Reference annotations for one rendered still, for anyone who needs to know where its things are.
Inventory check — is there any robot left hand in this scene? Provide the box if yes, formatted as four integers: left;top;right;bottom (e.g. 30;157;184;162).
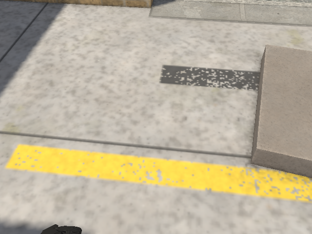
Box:
41;224;82;234

